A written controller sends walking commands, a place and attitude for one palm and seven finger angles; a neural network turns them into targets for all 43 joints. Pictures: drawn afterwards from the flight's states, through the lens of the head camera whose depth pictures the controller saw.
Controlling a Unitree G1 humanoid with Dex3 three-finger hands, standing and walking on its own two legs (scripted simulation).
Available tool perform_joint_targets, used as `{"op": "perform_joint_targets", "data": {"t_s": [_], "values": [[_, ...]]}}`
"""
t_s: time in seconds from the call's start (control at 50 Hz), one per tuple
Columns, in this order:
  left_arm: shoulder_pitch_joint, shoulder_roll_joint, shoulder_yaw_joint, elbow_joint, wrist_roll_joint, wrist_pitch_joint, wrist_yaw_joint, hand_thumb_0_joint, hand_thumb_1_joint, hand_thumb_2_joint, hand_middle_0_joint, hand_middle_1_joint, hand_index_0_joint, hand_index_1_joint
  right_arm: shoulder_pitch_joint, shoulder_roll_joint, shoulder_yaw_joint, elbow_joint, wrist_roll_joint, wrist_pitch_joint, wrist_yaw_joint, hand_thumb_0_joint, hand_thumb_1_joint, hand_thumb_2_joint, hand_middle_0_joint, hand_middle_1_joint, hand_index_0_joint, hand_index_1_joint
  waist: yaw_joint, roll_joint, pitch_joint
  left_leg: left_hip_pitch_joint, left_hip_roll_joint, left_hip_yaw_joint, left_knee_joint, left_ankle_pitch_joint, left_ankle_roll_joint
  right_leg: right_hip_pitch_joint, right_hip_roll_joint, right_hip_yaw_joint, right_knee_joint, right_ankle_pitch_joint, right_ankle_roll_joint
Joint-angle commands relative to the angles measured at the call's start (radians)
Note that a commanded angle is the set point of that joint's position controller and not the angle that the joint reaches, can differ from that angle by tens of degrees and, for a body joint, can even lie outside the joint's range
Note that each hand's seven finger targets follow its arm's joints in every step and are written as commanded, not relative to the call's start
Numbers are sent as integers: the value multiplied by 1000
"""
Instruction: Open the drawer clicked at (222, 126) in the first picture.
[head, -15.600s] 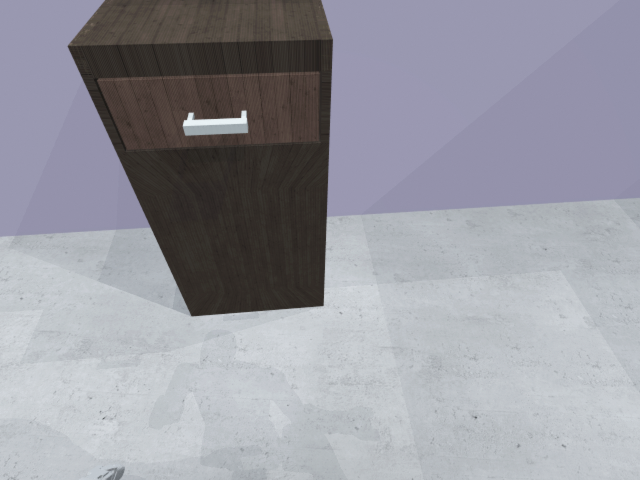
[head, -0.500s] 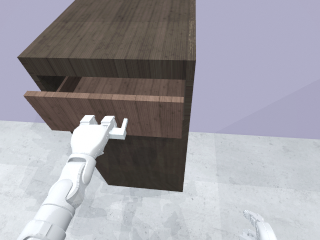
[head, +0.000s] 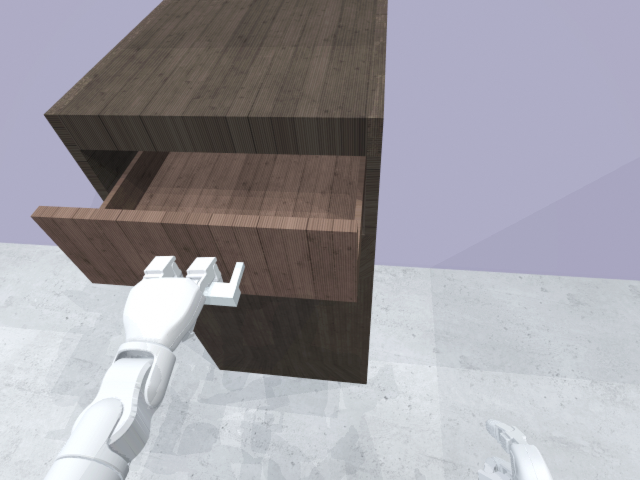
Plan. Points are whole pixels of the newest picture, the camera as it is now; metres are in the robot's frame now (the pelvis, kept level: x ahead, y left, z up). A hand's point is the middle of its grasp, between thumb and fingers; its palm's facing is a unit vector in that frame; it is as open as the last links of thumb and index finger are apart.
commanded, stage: pull the drawer open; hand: left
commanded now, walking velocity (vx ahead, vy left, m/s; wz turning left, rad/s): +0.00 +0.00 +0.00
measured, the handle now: (196, 279) +0.35 +0.21 +0.05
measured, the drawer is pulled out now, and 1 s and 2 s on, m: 0.14 0.25 0.30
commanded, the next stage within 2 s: open the thumb to release the handle in 1.56 s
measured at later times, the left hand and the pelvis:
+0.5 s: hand (171, 362) +0.24 +0.21 +0.03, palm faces +0.02 -0.09 -1.00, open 5.8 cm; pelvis +0.00 +0.00 +0.00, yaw -1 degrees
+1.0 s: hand (152, 411) +0.19 +0.22 +0.03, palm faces +0.02 -0.10 -0.99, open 5.8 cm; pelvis +0.00 +0.00 -0.01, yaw -1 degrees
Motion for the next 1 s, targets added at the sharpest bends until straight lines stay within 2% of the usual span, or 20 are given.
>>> {"op": "perform_joint_targets", "data": {"t_s": [0.0,0.1,0.16,0.22,0.24,0.38,0.4,0.44,0.46,0.48,0.52,0.58,0.64,0.68,0.74,0.78,0.8,0.9,0.94,0.98], "values": [[-145,164,125,-256,-14,-9,47,0,900,900,-400,-1350,-400,-1350,-113,-97,-33,-158,0,-54,-5,0,-900,-900,200,300,200,300,24,-74,-260,28,-24,12,-67,332,18,239,-10,20,-80,314,-9],[-81,149,121,-312,-12,-12,50,0,900,900,-400,-1350,-400,-1350,-121,-98,-32,-169,-3,-60,4,0,-900,-900,200,300,200,300,24,-64,-232,29,-19,10,-69,330,16,217,-7,16,-78,292,-10],[4,140,125,-346,-12,-7,56,0,900,900,-400,-1350,-400,-1350,-127,-94,-33,-177,-5,-65,7,0,-900,-900,200,300,200,300,35,-58,-241,34,-20,13,-64,334,16,224,-6,17,-75,302,-11],[32,168,157,-356,-9,-1,63,0,900,900,-400,-1350,-400,-1350,-130,-95,-32,-174,-6,-66,7,0,-900,-900,200,300,200,300,36,-68,-224,26,-20,10,-63,324,15,219,-3,20,-71,289,-12],[32,136,125,-374,-7,1,63,0,900,900,-400,-1350,-400,-1350,-134,-93,-31,-176,-7,-66,8,0,-900,-900,200,300,200,300,30,-60,-221,33,-20,12,-60,326,16,209,-5,18,-73,296,-10],[163,172,175,-450,-9,8,70,0,900,900,-400,-1350,-400,-1350,-150,-91,-26,-183,-8,-68,12,0,-900,-900,200,300,200,300,47,-51,-213,45,-17,4,-56,363,10,217,3,27,-63,324,-13],[170,148,151,-480,-11,7,71,0,900,900,-400,-1350,-400,-1350,-152,-86,-22,-188,-10,-70,16,0,-900,-900,200,300,200,300,44,-44,-217,50,-16,4,-53,365,11,215,-3,23,-60,327,-11],[208,155,166,-475,-11,8,74,0,900,900,-400,-1350,-400,-1350,-153,-84,-21,-186,-11,-69,16,0,-900,-900,200,300,200,300,45,-70,-195,40,-17,5,-50,354,12,206,1,26,-60,322,-10],[215,142,154,-498,-9,7,75,0,900,900,-400,-1350,-400,-1350,-156,-82,-21,-189,-11,-68,19,0,-900,-900,200,300,200,300,44,-49,-196,47,-16,4,-50,349,10,198,1,24,-60,313,-10],[236,164,178,-522,-7,5,78,0,900,900,-400,-1350,-400,-1350,-156,-84,-22,-190,-13,-70,19,0,-900,-900,200,300,200,300,49,-38,-215,60,-15,4,-46,372,8,208,5,33,-58,328,-13],[276,145,167,-523,-11,7,81,0,900,900,-400,-1350,-400,-1350,-156,-78,-18,-191,-13,-70,23,0,-900,-900,200,300,200,300,44,-57,-190,47,-15,1,-43,364,7,198,3,27,-54,327,-11],[344,162,190,-583,-7,0,90,0,900,900,-400,-1350,-400,-1350,-162,-80,-17,-201,-16,-71,28,0,-900,-900,200,300,200,300,58,-34,-216,63,-13,-2,-35,402,4,202,9,42,-45,349,-15],[404,120,152,-615,-12,-1,95,0,900,900,-400,-1350,-400,-1350,-158,-74,-15,-208,-18,-71,41,0,-900,-900,200,300,200,300,50,-47,-192,58,-7,-5,-22,408,5,175,5,30,-35,341,-10],[421,150,184,-627,-9,0,105,0,900,900,-400,-1350,-400,-1350,-160,-79,-14,-211,-20,-71,39,0,-900,-900,200,300,200,300,53,-45,-185,52,-7,-6,-18,394,1,169,10,41,-36,338,-13],[478,149,191,-634,-12,-4,116,0,900,900,-400,-1350,-400,-1350,-158,-76,-9,-216,-22,-70,42,0,-900,-900,200,300,200,300,53,-64,-173,30,-10,-7,-10,354,4,161,4,43,-30,323,-10],[493,165,211,-652,-8,-5,127,0,900,900,-400,-1350,-400,-1350,-163,-81,-9,-220,-21,-68,40,0,-900,-900,200,300,200,300,59,-27,-179,33,-9,-7,-6,363,1,158,8,55,-29,325,-15],[488,147,189,-660,-5,-2,129,0,900,900,-400,-1350,-400,-1350,-158,-77,-6,-220,-24,-67,44,0,-900,-900,200,300,200,300,53,-33,-181,36,-8,-10,-1,360,2,146,4,48,-21,314,-13],[550,170,224,-669,-11,-4,144,0,900,900,-400,-1350,-400,-1350,-155,-79,-6,-226,-23,-67,41,0,-900,-900,200,300,200,300,60,-61,-186,16,-12,-8,9,318,3,149,2,61,-22,303,-12],[569,167,222,-673,-19,-4,146,0,900,900,-400,-1350,-400,-1350,-159,-79,-6,-225,-22,-67,40,0,-900,-900,200,300,200,300,59,-52,-159,5,-14,-6,10,306,5,143,1,64,-25,308,-12],[624,202,269,-666,-28,-2,154,0,900,900,-400,-1350,-400,-1350,-167,-85,-3,-232,-17,-65,37,0,-900,-900,200,300,200,300,71,-55,-167,-6,-14,-7,8,294,2,161,3,80,-31,315,-13]]}}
